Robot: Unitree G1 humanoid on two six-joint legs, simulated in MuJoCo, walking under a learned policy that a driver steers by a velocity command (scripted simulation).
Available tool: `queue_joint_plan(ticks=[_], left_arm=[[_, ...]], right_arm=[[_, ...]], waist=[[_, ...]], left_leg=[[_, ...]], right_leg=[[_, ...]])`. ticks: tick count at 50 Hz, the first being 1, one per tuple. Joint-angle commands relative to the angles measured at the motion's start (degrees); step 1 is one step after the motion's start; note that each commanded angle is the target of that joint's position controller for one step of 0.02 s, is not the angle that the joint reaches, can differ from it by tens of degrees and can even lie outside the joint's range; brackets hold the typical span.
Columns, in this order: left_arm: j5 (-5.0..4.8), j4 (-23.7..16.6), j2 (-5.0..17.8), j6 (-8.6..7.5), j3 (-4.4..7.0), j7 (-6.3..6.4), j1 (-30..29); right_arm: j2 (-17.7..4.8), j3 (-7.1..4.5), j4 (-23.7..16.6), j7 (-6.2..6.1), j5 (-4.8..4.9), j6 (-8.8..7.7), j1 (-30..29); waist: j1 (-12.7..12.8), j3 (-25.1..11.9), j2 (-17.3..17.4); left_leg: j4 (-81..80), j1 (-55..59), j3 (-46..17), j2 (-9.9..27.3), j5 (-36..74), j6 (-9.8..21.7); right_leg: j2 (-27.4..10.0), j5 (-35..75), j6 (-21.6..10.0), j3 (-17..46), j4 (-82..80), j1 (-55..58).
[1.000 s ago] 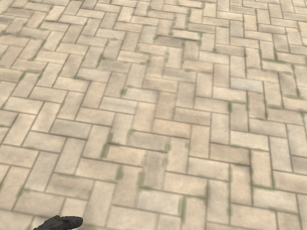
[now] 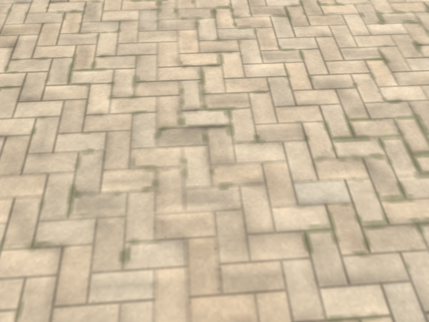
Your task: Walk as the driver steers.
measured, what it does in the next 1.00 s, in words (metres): walks ahead: right foot, then left foot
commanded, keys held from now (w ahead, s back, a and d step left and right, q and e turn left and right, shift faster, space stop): w+e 0.32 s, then w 0.06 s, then w+q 0.62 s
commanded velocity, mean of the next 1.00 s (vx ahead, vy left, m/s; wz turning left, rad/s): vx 0.50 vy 0.00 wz -0.08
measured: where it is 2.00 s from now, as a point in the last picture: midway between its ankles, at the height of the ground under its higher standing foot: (222, 199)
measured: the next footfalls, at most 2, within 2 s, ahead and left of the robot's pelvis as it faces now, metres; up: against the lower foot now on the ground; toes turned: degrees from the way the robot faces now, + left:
right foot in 0.10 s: +0.21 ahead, -0.10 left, +0.00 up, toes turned -8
left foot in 0.66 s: +0.55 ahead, -0.01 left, +0.00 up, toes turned -9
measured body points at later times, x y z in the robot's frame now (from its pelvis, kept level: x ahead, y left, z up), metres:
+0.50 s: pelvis +0.27 -0.06 +0.01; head +0.29 -0.07 +0.45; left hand +0.34 +0.22 -0.11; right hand +0.38 -0.33 -0.10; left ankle +0.46 +0.06 -0.68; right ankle +0.17 -0.09 -0.74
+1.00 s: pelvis +0.55 -0.06 +0.01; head +0.59 -0.05 +0.46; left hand +0.74 +0.17 -0.10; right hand +0.54 -0.34 -0.11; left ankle +0.51 +0.00 -0.74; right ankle +0.69 -0.25 -0.68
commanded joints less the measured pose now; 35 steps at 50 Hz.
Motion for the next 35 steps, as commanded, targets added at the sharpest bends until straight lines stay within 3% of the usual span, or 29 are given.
queue_joint_plan(ticks=[1,3,4,5,6,7,8,9,10,11,13,16,21,26,29,31,32,33,34,35], left_arm=[[0.29,-5.51,2.57,-0.72,0.17,-0.04,-4.97],[0.57,-4.57,3.9,-0.9,0.9,0.75,0.11],[0.78,-2.53,5.01,-1.44,1.66,1.35,7.35],[1.33,0.62,7.95,-1.87,3.03,2.31,17.3],[1.02,0.28,15.06,-1.85,4.72,3.2,18.27],[-0.9,-1.36,16.88,-1.21,5.19,3.53,19.75],[-1.28,-0.06,15.42,-0.87,4.88,4.02,18.27],[-1.65,0.48,12.23,-1.09,4.01,4.41,15.92],[-1.62,0.39,9.96,-1.46,3.31,4.59,13.35],[-2.04,0.18,8.49,-1.82,2.76,4.71,11.4],[-2.27,-0.03,7.74,-2.92,2.34,4.34,11.15],[-2.15,0.93,9.28,-3.6,2.78,4.16,14.07],[-2.31,3.27,7.76,-4.22,2.03,4.28,20.03],[-1.3,5.1,8.31,-4.83,1.53,4.82,23.75],[-0.59,5.96,9.05,-4.83,1.39,5.53,22.67],[-0.23,6.22,10.09,-4.92,1.42,5.89,20.91],[-0.07,6.43,10.49,-4.71,1.4,5.88,20.31],[-0.34,6.06,10.21,-4.77,1.1,5.99,19.7],[-1.82,3.44,6.73,-5.17,0.05,5.77,21.55],[-1.25,2.99,6.95,-5.4,0.33,5.36,22.94]], right_arm=[[-9.46,-2.01,-2.33,-0.52,0.0,0.05,-0.12],[-11.56,-2.41,-1.73,-0.81,-0.03,1.03,0.37],[-12.19,-2.47,-1.84,-0.86,0.18,1.59,0.12],[-11.64,-2.22,-2.92,-0.79,0.03,1.77,-0.41],[-4.62,-0.65,-7.06,0.2,0.38,1.52,1.39],[-8.11,-1.39,-9.58,0.6,-0.03,1.02,-3.58],[-8.38,-1.4,-11.05,0.85,0.15,0.66,-9.09],[-7.29,-0.76,-10.78,0.82,0.45,0.01,-8.82],[-7.1,-0.78,-9.91,0.7,0.03,0.11,-7.88],[-7.09,-0.74,-9.66,0.71,-0.99,1.03,-6.41],[-6.66,-0.75,-9.29,1.07,-1.81,2.94,-4.78],[-5.43,-0.47,-10.78,1.44,-1.66,3.93,-9.08],[-4.59,0.09,-12.75,2.0,-1.29,3.58,-18.22],[-4.74,0.5,-14.99,2.75,-0.42,2.95,-25.82],[-5.35,0.31,-15.09,3.16,-0.2,2.66,-24.82],[-6.6,-0.42,-12.82,2.55,-0.03,2.64,-17.82],[-7.44,-1.01,-10.42,2.01,-0.15,2.4,-10.61],[-8.98,-1.73,-8.09,1.44,-0.84,1.96,-2.02],[-15.22,-3.43,-7.48,0.84,-1.86,1.88,4.98],[-15.43,-3.72,-6.86,1.51,0.06,2.52,2.92]], waist=[[1.31,2.72,7.41],[3.92,-1.33,8.55],[7.21,-5.73,7.64],[11.61,-11.64,3.98],[8.73,-17.03,-9.39],[10.77,-21.27,-6.79],[10.42,-13.08,-1.46],[8.04,-6.83,0.74],[5.27,-3.73,2.6],[3.07,-2.93,1.89],[1.65,-4.12,1.22],[2.47,-2.34,0.91],[6.24,-0.09,-0.97],[9.12,1.88,-0.9],[7.36,2.87,-1.38],[4.05,-0.71,-2.02],[0.81,-4.56,-1.12],[-3.17,-9.09,0.07],[-3.82,-15.7,9.33],[-0.33,-18.14,16.69]], left_leg=[[0.95,-0.06,-2.63,15.57,40.54,5.95],[12.61,2.15,-0.67,15.71,58.08,5.41],[23.47,-0.05,0.27,15.18,58.08,4.88],[38.73,-9.87,0.83,13.84,45.57,3.14],[58.37,-33.64,0.23,6.27,-0.51,-0.03],[68.48,-43.43,-11.83,-0.61,-12.99,-1.24],[68.15,-48.73,-15.72,2.96,-6.72,-0.57],[62.98,-46.92,-15.33,5.12,-1.86,-0.3],[57.93,-43.03,-15.55,6.66,-0.52,-0.39],[55.29,-39.08,-15.86,7.22,-0.56,-0.99],[52.55,-35.45,-15.33,6.92,-0.7,-2.02],[46.54,-38.0,-14.4,6.51,4.36,-3.11],[32.54,-42.37,-13.62,6.14,16.39,-2.49],[24.06,-43.16,-11.61,4.38,18.28,0.9],[19.85,-38.38,-11.04,2.02,13.34,3.9],[18.25,-27.82,-9.34,-2.37,8.51,6.21],[15.68,-20.04,-8.35,-4.78,8.1,7.58],[13.73,-7.54,-12.16,-1.95,9.72,9.81],[12.39,8.01,-34.69,12.61,5.68,16.18],[4.11,13.07,-58.82,20.33,10.69,21.66]], right_leg=[[2.6,-4.47,-2.85,-4.03,-5.17,3.28],[6.97,-10.64,-5.5,-5.98,-6.83,10.97],[9.26,-10.33,-7.1,-5.75,-10.09,19.99],[6.9,-10.76,-9.32,-0.1,-12.9,35.04],[-11.02,-16.14,-15.39,27.29,-15.52,52.61],[-17.04,-10.76,-19.87,48.67,-24.2,55.78],[-14.87,-4.54,-18.21,38.15,-24.72,51.83],[-12.93,2.7,-16.46,31.03,-24.92,43.36],[-9.42,8.21,-13.99,25.93,-25.62,36.77],[-6.83,11.95,-13.05,22.55,-26.46,31.94],[-4.82,16.18,-13.14,20.0,-27.53,28.31],[-2.93,11.95,-12.7,19.13,-29.88,26.11],[-2.74,13.75,-9.38,17.04,-31.35,32.24],[-5.38,19.11,-7.8,14.31,-31.0,40.21],[-7.35,26.4,-6.69,11.67,-29.35,42.32],[-6.91,44.4,-5.0,8.56,-21.19,42.66],[-5.64,49.59,-4.19,6.48,-11.67,42.49],[-4.14,42.56,-3.16,4.48,0.55,35.55],[1.95,19.46,-0.5,0.43,21.83,18.75],[10.92,-22.42,0.82,3.3,34.81,4.52]])
Velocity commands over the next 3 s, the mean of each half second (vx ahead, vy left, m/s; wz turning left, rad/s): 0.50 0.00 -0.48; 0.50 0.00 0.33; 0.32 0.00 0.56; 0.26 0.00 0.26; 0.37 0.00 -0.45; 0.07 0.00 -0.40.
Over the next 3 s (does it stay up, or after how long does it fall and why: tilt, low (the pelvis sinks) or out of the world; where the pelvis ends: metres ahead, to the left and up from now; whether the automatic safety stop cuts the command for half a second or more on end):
stays up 1.23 0.01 0.00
